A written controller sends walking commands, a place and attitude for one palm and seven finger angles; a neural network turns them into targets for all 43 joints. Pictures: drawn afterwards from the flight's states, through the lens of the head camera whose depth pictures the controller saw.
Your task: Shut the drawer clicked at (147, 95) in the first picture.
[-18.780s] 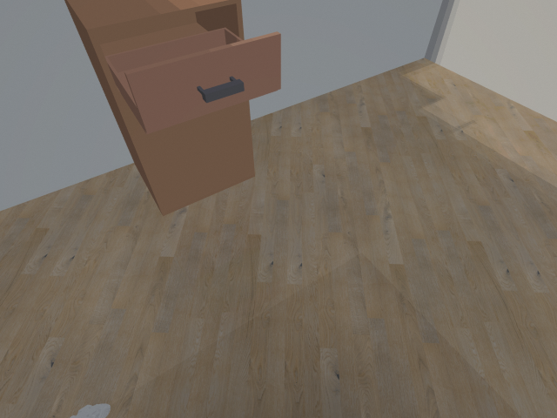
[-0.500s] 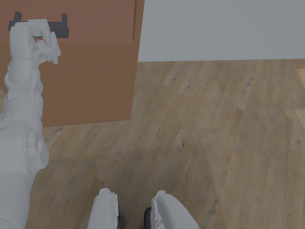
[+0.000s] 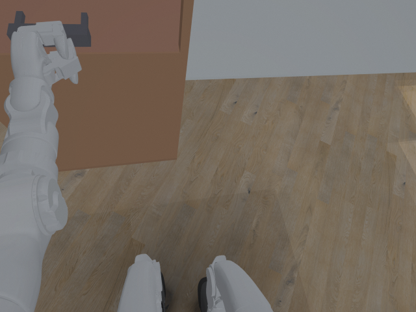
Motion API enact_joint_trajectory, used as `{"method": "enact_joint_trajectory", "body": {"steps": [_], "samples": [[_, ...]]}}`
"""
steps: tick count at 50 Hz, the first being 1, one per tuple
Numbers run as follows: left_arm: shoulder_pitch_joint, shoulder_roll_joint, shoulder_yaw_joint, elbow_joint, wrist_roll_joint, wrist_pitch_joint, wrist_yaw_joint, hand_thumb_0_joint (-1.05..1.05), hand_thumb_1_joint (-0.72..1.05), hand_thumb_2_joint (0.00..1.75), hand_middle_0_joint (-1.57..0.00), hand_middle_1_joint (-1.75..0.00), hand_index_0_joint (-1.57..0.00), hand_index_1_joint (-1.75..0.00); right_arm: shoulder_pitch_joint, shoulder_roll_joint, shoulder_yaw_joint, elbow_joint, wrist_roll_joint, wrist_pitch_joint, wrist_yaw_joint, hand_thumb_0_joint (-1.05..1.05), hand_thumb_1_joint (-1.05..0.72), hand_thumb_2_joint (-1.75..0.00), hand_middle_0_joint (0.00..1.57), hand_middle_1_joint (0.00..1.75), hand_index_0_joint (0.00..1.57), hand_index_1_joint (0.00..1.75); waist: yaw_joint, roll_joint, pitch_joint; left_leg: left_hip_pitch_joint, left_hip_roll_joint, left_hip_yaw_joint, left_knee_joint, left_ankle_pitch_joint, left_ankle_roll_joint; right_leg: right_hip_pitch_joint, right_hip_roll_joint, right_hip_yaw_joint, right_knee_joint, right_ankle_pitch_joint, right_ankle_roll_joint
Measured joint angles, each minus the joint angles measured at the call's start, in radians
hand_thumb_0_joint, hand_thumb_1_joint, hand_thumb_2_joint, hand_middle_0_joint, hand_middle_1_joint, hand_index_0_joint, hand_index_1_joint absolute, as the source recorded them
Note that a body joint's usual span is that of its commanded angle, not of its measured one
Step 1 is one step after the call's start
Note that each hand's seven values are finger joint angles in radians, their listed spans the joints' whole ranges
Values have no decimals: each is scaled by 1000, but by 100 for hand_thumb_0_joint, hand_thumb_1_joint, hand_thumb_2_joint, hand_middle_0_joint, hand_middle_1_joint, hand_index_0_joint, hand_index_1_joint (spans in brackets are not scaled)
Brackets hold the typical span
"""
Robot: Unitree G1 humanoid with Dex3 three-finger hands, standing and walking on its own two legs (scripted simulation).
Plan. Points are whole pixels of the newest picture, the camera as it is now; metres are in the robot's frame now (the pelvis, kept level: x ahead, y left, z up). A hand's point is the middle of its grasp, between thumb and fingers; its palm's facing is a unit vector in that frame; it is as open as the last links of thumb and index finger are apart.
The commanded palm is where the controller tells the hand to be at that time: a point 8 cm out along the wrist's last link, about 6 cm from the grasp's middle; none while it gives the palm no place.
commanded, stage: pull the fist back off the drawer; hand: left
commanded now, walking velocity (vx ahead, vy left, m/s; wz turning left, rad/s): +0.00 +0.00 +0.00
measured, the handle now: (52, 26) +0.63 +0.22 +0.08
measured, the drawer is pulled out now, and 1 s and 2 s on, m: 0.00 0.00 0.00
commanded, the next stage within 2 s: draw the hand back to the body in 0.24 s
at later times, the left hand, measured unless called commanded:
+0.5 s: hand (65, 69) +0.51 +0.19 +0.10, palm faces +0.07 -1.00 -0.04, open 3.3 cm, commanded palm +0.46 +0.23 +0.11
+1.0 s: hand (3, 131) +0.36 +0.20 +0.18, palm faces +0.19 -0.96 -0.22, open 3.3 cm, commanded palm +0.31 +0.25 +0.20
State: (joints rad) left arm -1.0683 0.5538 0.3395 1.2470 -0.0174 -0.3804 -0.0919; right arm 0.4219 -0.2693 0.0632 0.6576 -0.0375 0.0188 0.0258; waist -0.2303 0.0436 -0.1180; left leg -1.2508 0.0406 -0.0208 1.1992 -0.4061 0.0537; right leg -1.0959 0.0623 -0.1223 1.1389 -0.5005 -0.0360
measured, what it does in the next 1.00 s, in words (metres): rises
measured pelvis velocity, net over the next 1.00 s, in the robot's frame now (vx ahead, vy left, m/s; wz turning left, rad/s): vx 0.06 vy -0.01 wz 0.04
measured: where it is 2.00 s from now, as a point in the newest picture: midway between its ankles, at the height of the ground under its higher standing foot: outside the picture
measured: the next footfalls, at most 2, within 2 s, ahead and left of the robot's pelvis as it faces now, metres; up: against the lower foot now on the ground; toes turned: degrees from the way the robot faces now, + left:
none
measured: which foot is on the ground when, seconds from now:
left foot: down 0.00-1.00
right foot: down 0.00-1.00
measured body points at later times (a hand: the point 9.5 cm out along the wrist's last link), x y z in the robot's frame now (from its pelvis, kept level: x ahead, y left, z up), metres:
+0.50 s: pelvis +0.06 +0.00 +0.04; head +0.17 +0.02 +0.47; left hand +0.50 +0.24 +0.10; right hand +0.09 -0.26 -0.08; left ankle +0.07 +0.08 -0.63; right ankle +0.02 -0.11 -0.63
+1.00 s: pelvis +0.06 -0.01 +0.09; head +0.07 -0.02 +0.54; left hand +0.34 +0.25 +0.19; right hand +0.25 -0.24 +0.01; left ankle +0.07 +0.08 -0.63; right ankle +0.02 -0.11 -0.63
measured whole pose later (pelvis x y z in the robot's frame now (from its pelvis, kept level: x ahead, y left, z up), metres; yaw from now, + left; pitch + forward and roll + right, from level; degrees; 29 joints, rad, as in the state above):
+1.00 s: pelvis +0.06 -0.01 +0.09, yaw +2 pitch +4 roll -1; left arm 0.00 0.32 0.13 0.15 -0.12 -0.10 0.01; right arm 0.19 -0.25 0.05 0.53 0.06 0.05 -0.07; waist 0.00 0.04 -0.07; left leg -0.44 0.00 0.03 0.68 -0.32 0.04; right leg -0.31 0.04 -0.05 0.64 -0.40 -0.04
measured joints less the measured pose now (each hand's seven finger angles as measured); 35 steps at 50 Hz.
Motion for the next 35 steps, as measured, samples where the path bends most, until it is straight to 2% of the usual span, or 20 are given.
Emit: {"method": "enact_joint_trajectory", "body": {"steps": [9, 19, 22, 26, 30, 35], "samples": [[147, -83, 18, -109, -28, -24, 19, 2, 84, 91, -140, -160, -140, -160, -11, 7, -17, -25, 10, 42, 16, 0, -91, -90, 21, 30, 21, 30, 28, 1, -13, 95, 5, 32, -49, -22, 4, 82, 4, 36, -48, -10, 7], [267, -127, 7, -198, -63, -61, -1, 2, 90, 90, -140, -160, -140, -160, -42, 14, -41, -37, 25, 77, 19, 0, -91, -90, 21, 30, 20, 30, 66, -10, -24, 179, 0, 42, -82, -51, -2, 163, 2, 49, -82, -36, 4], [365, -155, -5, -326, -90, -41, -20, 2, 90, 90, -140, -160, -140, -160, -52, 15, -52, -47, 39, 96, 21, 0, -91, -90, 21, 30, 20, 30, 82, -9, -25, 223, 1, 48, -109, -54, -4, 205, 4, 57, -110, -35, 4], [547, -201, -36, -519, -137, 16, -36, 2, 90, 90, -140, -160, -140, -160, -57, 16, -56, -73, 65, 102, 16, 0, -91, -90, 21, 30, 20, 30, 108, -7, -25, 326, -2, 58, -180, -45, -5, 303, 4, 71, -183, -18, 6], [695, -227, -61, -659, -170, 60, -31, 2, 90, 90, -140, -160, -140, -160, -71, 17, -49, -93, 81, 82, 1, 0, -91, -90, 21, 30, 20, 30, 132, -11, -23, 427, -10, 57, -247, -29, -8, 405, -1, 73, -251, -1, 5], [796, -238, -102, -768, -198, 81, -43, 2, 90, 90, -140, -160, -140, -160, -114, 8, -50, -99, 91, 47, -18, 0, -91, -90, 21, 30, 20, 30, 161, -9, -19, 510, -22, 41, -290, -15, -12, 498, -9, 58, -301, 7, 2]]}}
